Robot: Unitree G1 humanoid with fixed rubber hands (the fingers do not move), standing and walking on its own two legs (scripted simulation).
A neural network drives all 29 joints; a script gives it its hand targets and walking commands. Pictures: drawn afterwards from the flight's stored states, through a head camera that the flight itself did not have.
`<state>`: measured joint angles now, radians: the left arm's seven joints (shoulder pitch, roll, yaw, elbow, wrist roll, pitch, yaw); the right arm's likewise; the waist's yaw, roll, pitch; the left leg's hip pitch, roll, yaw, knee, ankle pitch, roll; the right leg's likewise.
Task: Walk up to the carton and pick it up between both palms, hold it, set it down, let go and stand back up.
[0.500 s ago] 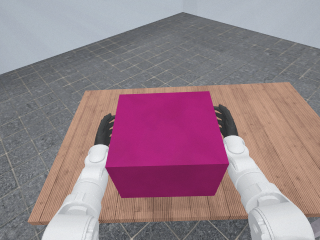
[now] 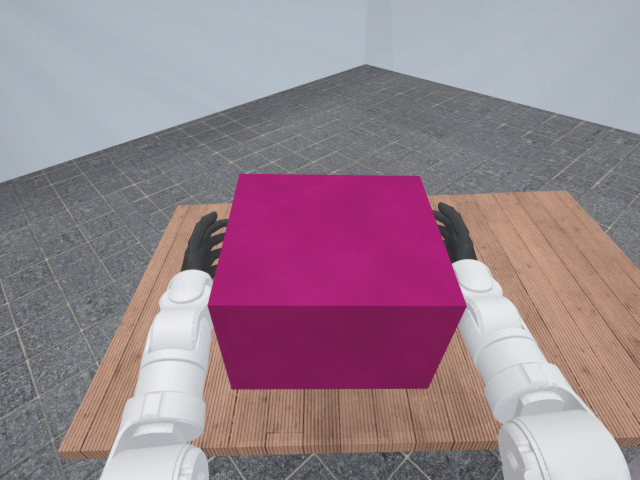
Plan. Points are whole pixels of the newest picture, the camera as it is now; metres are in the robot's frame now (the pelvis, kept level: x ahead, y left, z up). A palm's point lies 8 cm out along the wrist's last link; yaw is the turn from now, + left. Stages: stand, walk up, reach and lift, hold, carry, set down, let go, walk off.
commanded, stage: reach and lift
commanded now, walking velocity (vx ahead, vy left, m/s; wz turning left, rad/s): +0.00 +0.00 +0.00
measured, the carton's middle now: (330, 277) +0.35 +0.01 +0.11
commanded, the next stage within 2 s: hold in 1.40 s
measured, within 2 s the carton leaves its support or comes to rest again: neither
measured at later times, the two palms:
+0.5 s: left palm (192, 266) +0.35 +0.18 +0.14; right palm (454, 245) +0.37 -0.16 +0.14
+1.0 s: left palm (188, 260) +0.35 +0.18 +0.16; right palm (454, 236) +0.37 -0.16 +0.15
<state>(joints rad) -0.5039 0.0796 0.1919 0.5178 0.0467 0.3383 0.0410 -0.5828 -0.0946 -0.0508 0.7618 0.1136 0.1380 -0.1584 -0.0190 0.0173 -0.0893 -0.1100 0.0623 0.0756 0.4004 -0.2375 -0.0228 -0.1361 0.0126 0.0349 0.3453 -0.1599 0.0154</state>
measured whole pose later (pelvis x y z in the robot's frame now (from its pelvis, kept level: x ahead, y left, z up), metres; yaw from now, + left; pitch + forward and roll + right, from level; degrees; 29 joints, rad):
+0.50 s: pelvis +0.00 +0.00 +0.00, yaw +0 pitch -3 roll -1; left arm -0.50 0.07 0.22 0.38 0.07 0.48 0.04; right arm -0.64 -0.09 -0.06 0.72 0.11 0.24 -0.14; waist -0.02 0.00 -0.08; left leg -0.10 0.06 0.08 0.38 -0.22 -0.02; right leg -0.13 0.01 0.03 0.34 -0.15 0.02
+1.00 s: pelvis +0.00 +0.00 +0.00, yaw +0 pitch -3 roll -1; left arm -0.51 0.07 0.23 0.32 0.07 0.54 0.04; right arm -0.67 -0.09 -0.07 0.67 0.13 0.31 -0.14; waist -0.02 0.00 -0.08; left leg -0.10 0.06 0.07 0.38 -0.22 -0.02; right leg -0.13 0.01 0.03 0.33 -0.15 0.02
